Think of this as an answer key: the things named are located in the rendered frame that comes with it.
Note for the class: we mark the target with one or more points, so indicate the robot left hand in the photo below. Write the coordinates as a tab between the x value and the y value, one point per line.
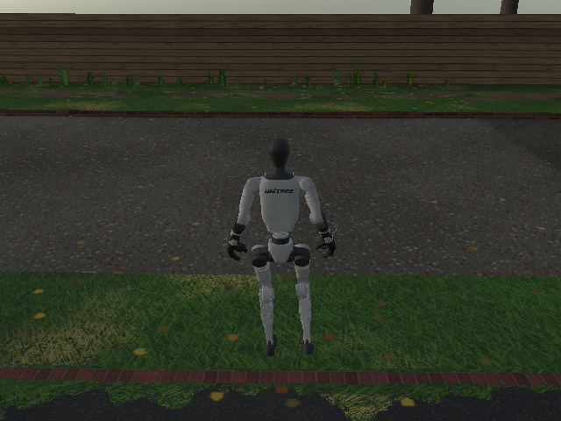
240	247

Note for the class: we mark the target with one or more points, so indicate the robot right upper arm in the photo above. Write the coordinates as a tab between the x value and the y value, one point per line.
312	199

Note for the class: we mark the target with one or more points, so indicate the robot right hand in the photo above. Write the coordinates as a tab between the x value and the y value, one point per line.
332	247

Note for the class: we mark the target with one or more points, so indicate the humanoid robot torso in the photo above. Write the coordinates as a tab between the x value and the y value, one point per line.
279	201

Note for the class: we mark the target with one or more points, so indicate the robot right shin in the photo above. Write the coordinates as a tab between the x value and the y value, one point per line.
305	314

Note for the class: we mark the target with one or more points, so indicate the robot left forearm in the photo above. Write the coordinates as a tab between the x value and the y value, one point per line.
236	232

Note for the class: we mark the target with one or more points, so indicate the robot right forearm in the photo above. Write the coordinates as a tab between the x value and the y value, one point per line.
324	230

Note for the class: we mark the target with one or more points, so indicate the robot left upper arm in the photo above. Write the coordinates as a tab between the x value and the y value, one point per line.
247	197

